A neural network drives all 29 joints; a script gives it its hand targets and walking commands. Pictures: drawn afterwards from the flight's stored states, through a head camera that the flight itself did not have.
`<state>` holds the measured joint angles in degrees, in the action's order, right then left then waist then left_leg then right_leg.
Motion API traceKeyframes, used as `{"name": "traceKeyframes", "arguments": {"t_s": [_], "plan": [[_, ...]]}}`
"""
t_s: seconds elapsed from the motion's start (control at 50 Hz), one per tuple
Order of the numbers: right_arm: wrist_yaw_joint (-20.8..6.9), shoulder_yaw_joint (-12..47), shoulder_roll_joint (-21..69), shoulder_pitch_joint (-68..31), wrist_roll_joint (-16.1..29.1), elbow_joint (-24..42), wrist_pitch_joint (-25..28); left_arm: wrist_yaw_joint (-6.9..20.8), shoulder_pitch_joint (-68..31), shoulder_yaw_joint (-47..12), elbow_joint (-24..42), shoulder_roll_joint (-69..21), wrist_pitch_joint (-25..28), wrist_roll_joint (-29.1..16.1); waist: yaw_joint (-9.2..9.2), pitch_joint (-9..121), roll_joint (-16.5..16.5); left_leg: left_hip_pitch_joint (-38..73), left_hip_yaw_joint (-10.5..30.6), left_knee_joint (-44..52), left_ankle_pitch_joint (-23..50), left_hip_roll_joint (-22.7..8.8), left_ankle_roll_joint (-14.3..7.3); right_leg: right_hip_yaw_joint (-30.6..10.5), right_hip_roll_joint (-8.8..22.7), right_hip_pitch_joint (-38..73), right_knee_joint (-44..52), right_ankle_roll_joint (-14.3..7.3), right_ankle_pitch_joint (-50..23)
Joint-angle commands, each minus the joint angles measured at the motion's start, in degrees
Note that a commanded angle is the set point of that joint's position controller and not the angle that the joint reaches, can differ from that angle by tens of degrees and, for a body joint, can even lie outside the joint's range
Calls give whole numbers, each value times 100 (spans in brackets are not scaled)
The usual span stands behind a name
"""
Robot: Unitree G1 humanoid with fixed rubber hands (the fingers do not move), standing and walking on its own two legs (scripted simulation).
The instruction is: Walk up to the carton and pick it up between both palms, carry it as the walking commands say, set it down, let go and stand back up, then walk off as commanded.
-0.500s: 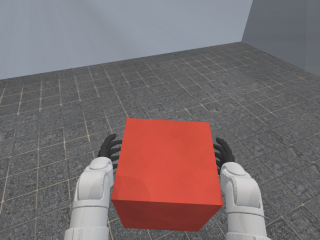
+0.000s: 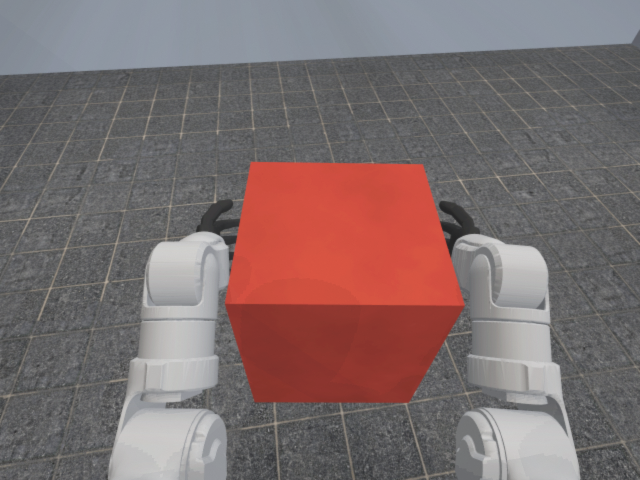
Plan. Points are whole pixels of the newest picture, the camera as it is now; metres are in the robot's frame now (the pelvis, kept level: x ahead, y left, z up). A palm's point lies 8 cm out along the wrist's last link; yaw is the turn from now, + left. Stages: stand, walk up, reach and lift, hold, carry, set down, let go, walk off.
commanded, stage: carry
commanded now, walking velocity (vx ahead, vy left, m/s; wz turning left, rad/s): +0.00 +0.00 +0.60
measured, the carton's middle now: (334, 289) +0.34 -0.03 +0.06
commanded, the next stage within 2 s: none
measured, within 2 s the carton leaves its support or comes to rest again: neither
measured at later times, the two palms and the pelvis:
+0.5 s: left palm (86, 398) +0.21 +0.23 +0.08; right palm (359, 309) +0.30 -0.05 +0.08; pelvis -0.09 -0.02 -0.01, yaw +16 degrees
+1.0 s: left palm out of the picture +0.06 +0.22 +0.12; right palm (374, 405) +0.18 -0.05 +0.10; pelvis -0.17 -0.05 +0.01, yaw +25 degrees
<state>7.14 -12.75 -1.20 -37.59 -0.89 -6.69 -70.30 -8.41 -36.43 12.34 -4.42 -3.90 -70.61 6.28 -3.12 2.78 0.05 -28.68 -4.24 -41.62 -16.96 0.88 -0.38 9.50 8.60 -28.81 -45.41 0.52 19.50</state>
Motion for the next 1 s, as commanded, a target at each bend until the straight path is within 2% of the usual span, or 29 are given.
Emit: {"name": "traceKeyframes", "arguments": {"t_s": [0.0,0.04,0.14,0.16,0.18,0.2,0.22,0.26,0.32,0.34,0.36,0.38,0.4,0.46,0.52,0.56,0.6,0.62,0.68,0.72,0.74,0.76,0.78,0.82,0.88,0.92,0.94,0.96,0.98], "plan": [[-1461,3712,6520,-3580,2235,294,144,1265,-4024,-3801,939,-5756,194,-2453,223,2774,-1528,2565,3314,1439,3781,-2055,-1272,-793,-347,-953,-1248,432,1695],[-1309,3870,6469,-4460,2276,939,252,1336,-5107,-4257,1289,-6002,298,-2992,187,2881,-611,2543,2864,1335,3469,-1724,-998,-787,-417,-828,-1188,418,1115],[-990,3918,6074,-4292,2059,1870,277,1381,-4474,-4196,1575,-5996,333,-3275,321,3586,-911,1901,1691,815,3135,-1125,-478,-541,-639,1127,1002,193,114],[-965,3907,6043,-3956,1963,1859,232,1390,-4091,-4102,1488,-5971,319,-3180,389,3627,-466,1212,1263,346,2503,-802,-243,-925,-196,2069,1833,8,-502],[-966,3948,6037,-3591,1892,1910,191,1408,-3767,-4083,1510,-5892,337,-3082,386,3805,1034,-74,553,-458,702,-195,33,-2139,1096,3187,1890,-447,-2597],[-1018,4098,6158,-3344,1917,2005,168,1439,-3456,-4071,1583,-5929,398,-3033,336,3846,2273,-839,115,-1154,-1535,-1,184,-2668,1995,3502,1497,-1220,-4455],[-1065,4382,6240,-4007,2128,2160,236,1442,-4076,-4189,1861,-5824,480,-3099,292,3885,2016,-838,360,-1420,-1645,-266,53,-2286,1918,3576,1141,-1381,-5340],[-1129,4407,6317,-3750,2163,1986,271,1404,-3737,-4277,1976,-5958,482,-2888,364,3703,1162,-818,156,-963,-1301,-98,96,-1412,1412,3801,845,-1020,-5866],[-1286,4457,6323,-3506,2281,1760,357,1326,-3669,-4320,2146,-5674,573,-2531,299,3588,1045,624,-68,655,-57,-77,66,-555,1179,2930,480,-554,-4317],[-1335,4470,6270,-3593,2313,1665,389,1298,-3700,-4322,2151,-5555,580,-2467,299,3554,821,1287,251,1156,497,-241,-25,-412,1018,2403,263,-322,-3557],[-1374,4473,6143,-3677,2364,1563,431,1267,-3815,-4341,2112,-5407,580,-2415,264,3698,182,2307,1064,1162,1680,-766,-300,-402,819,1366,-41,-8,-2354],[-1383,4469,6030,-3554,2347,1513,484,1273,-3755,-4392,2145,-5313,558,-2391,252,3849,-1381,3106,2610,1080,3841,-1860,-833,-168,119,149,-597,359,-131],[-1386,4399,6012,-3145,2207,1597,481,1307,-3471,-4471,2076,-5295,517,-2367,210,3894,-1916,3355,3117,1186,4232,-2130,-1130,-493,-370,-210,-887,378,1716],[-1301,4250,5899,-3408,2018,1811,446,1382,-3893,-4682,1990,-5603,497,-2773,115,3892,-805,3215,2553,1234,3073,-1813,-832,-804,-427,-85,-803,268,1059],[-1186,4175,5815,-3164,1730,1854,406,1544,-3560,-4608,1665,-5658,435,-2901,186,3681,-958,2491,1970,1478,1851,-1540,-558,-615,-641,710,224,175,744],[-1146,4151,5796,-3234,1663,1736,380,1611,-3710,-4625,1519,-5694,431,-3007,286,3553,-628,1550,1438,1460,1001,-1095,-160,-589,-499,1803,1453,14,352],[-1175,4165,5795,-3534,1723,1820,364,1634,-3992,-4578,1510,-5627,500,-3048,315,3185,1346,592,424,283,-583,-169,253,-2244,875,1753,2196,-605,994],[-1197,4164,5799,-3659,1762,1791,338,1637,-3880,-4532,1403,-5663,478,-3044,321,2909,1642,639,244,-505,-678,-136,155,-2333,1315,1211,2244,-876,748],[-1284,4109,5999,-3304,1782,1338,278,1605,-3695,-4471,1263,-5810,362,-2865,281,2814,422,962,117,-41,-101,-193,-87,-1194,930,1155,1461,-615,-1280],[-1384,4098,5960,-3431,1954,1035,264,1534,-3893,-4394,1119,-5616,357,-2762,284,2788,111,1832,387,1054,620,-332,-193,-736,581,642,949,-285,-573],[-1429,4047,5912,-3412,1992,798,260,1503,-3953,-4312,996,-5453,338,-2670,254,2751,-870,2106,1494,1772,506,-1035,-378,-385,1,115,462,3,461],[-1476,3894,5856,-2894,1868,438,223,1493,-3593,-4223,726,-5358,292,-2488,178,2671,-1623,1888,2696,2571,-804,-1818,-632,-169,-656,-87,-395,199,1346],[-1540,3815,5921,-2384,1742,265,175,1515,-3130,-4143,440,-5432,264,-2346,171,2558,-1508,1431,2800,3084,-2339,-1997,-633,-462,-672,153,-1011,58,1374],[-1583,3882,5989,-2742,1816,553,217,1631,-3275,-4219,463,-5781,304,-2581,250,2414,-1218,902,2141,3317,-2243,-1807,-247,-360,-765,557,-886,-107,1129],[-1494,3925,6058,-3460,1872,904,288,1691,-3971,-4337,729,-5886,348,-2880,430,2513,-1407,256,975,3359,-1801,-1277,192,244,-1174,1902,381,-294,827],[-1399,4020,6047,-3809,1967,1095,293,1653,-4109,-4268,793,-5831,375,-2987,474,2398,-436,414,386,2380,-1670,-777,560,-313,-827,2054,2015,-490,1574],[-1391,4080,6064,-4043,2070,1299,290,1618,-4252,-4244,808,-5774,417,-3012,392,2197,1416,402,-178,616,-1074,-121,725,-2491,554,1178,3318,-926,3204],[-1412,4103,6086,-4143,2193,1512,264,1602,-4077,-4065,735,-5894,433,-3009,210,1718,2043,553,95,-1077,-285,-184,378,-3538,1437,-228,3757,-1284,3667],[-1391,4194,6045,-5019,2337,1583,295,1558,-4889,-4088,917,-5765,457,-3043,142,1623,1608,990,286,-1576,-41,-250,246,-2907,1385,-814,3816,-1174,3235]]}}
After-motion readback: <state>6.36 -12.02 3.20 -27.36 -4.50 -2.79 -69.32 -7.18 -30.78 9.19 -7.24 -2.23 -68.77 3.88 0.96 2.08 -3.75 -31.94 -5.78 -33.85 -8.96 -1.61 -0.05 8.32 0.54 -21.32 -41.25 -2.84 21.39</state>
